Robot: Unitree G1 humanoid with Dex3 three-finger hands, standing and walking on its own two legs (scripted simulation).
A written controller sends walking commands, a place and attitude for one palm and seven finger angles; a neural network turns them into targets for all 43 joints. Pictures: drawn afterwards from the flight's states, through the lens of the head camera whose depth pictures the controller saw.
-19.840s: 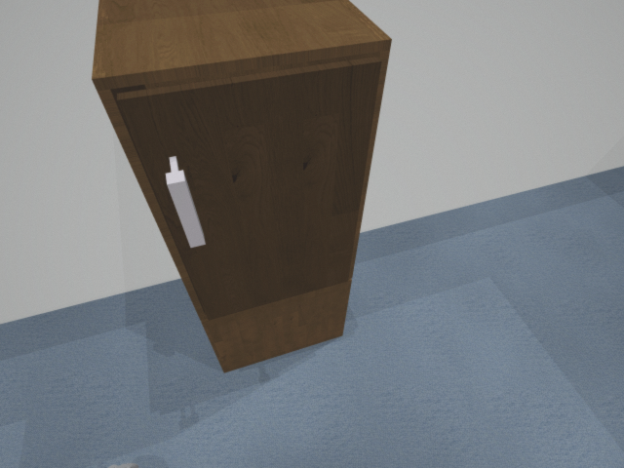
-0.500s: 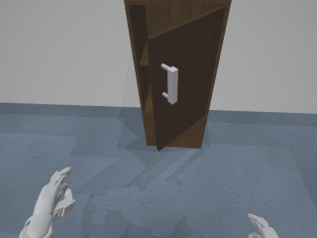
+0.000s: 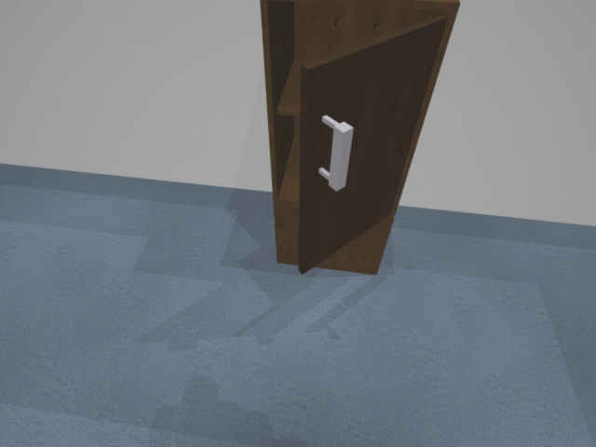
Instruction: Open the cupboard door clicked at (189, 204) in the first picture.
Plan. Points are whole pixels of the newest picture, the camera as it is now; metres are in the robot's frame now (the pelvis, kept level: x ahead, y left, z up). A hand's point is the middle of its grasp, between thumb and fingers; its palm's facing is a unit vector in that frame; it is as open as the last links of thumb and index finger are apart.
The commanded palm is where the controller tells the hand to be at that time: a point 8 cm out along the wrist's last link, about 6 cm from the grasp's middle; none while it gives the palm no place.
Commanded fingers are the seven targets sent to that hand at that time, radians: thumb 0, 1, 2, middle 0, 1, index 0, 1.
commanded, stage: let the arm hang, fingers relaxed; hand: left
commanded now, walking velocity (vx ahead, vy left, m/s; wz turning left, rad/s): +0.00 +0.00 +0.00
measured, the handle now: (332, 153) +0.63 -0.03 +0.04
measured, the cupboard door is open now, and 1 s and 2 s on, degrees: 47 47 47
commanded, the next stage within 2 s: look to check the result in 0.44 s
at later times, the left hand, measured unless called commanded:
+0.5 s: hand out of the picture +0.00 +0.17 -0.18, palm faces +0.02 -0.98 -0.17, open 7.3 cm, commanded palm none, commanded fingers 0.00 0.90 0.90 -0.20 -0.30 -0.20 -0.30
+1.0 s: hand out of the picture +0.02 +0.17 -0.18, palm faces +0.01 -0.98 -0.18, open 7.4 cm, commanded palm none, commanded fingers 0.00 0.90 0.90 -0.20 -0.30 -0.20 -0.30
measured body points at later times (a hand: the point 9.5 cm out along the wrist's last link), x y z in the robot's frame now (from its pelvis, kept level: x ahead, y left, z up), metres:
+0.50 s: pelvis +0.01 +0.00 +0.00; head +0.02 +0.00 +0.45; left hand +0.00 +0.22 -0.16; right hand -0.01 -0.20 -0.16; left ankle +0.06 +0.10 -0.74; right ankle +0.00 -0.10 -0.74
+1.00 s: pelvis +0.03 +0.00 +0.00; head +0.04 +0.00 +0.45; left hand +0.02 +0.22 -0.16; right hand +0.03 -0.22 -0.16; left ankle +0.06 +0.10 -0.74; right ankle +0.00 -0.10 -0.74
